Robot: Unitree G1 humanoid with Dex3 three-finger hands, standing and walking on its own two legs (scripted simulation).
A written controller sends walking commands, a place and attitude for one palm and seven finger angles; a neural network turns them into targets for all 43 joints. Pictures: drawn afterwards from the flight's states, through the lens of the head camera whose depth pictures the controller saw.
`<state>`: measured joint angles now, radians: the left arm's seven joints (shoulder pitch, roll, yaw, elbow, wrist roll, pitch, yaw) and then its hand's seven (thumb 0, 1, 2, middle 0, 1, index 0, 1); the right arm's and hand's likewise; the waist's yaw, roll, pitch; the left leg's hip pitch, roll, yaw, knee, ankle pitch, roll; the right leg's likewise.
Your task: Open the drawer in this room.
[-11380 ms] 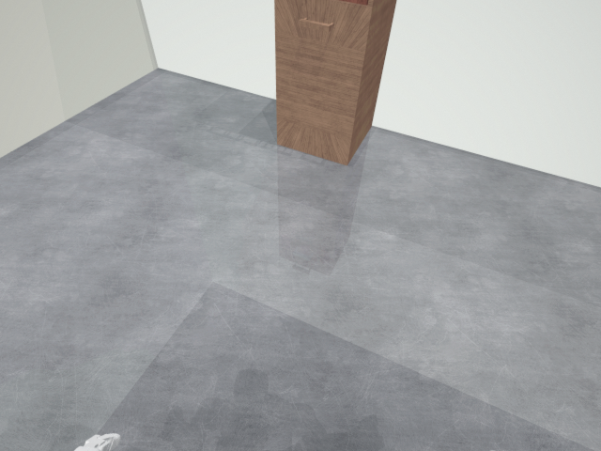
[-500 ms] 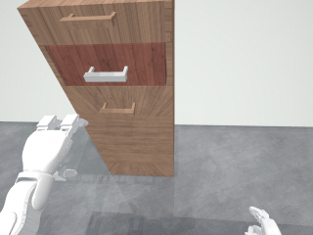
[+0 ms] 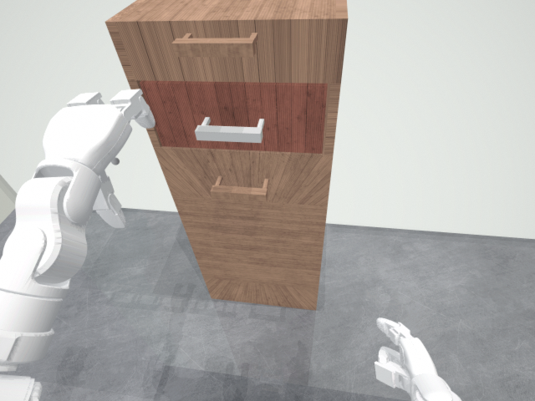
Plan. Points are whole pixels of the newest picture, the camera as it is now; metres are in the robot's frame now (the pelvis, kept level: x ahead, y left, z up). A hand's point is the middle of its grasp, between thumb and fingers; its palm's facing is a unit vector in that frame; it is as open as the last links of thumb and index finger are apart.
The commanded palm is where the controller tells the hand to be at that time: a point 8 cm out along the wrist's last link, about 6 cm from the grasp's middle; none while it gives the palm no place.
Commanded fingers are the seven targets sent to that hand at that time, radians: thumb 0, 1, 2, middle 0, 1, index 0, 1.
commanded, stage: raise the hand with hooked fingers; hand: left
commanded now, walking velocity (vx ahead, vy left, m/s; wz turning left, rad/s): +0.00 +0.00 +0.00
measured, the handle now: (231, 128) +0.60 +0.19 +0.10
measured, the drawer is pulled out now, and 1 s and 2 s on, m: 0.00 0.00 0.00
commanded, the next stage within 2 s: move the hooked fingers above the handle in 0.46 s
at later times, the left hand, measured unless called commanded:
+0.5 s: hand (129, 173) +0.32 +0.24 +0.21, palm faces +0.18 -0.06 -0.98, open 13.9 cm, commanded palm +0.27 +0.21 +0.27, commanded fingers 0.00 -0.50 0.30 -0.30 -1.20 -0.30 -1.20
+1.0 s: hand (179, 176) +0.36 +0.20 +0.17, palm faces -0.04 -0.01 -1.00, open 13.9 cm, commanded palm +0.35 +0.21 +0.25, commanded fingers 0.00 -0.50 0.30 -0.30 -1.20 -0.30 -1.20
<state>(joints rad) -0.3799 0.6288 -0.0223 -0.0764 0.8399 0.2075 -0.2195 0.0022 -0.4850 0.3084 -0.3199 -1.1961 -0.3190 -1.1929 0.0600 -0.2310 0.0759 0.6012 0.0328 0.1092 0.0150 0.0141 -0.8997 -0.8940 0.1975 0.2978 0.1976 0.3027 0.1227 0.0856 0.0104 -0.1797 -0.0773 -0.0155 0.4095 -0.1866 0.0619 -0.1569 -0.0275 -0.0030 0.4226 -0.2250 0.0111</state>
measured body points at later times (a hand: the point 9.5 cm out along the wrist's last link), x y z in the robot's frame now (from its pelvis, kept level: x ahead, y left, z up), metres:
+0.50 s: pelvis -0.02 -0.03 +0.00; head -0.02 -0.07 +0.45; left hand +0.30 +0.24 +0.27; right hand +0.19 -0.24 -0.11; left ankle +0.02 +0.08 -0.74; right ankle +0.00 -0.14 -0.74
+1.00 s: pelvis +0.00 -0.05 +0.00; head +0.01 -0.09 +0.45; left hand +0.36 +0.20 +0.22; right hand +0.20 -0.28 -0.11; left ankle +0.02 +0.08 -0.74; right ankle +0.00 -0.14 -0.74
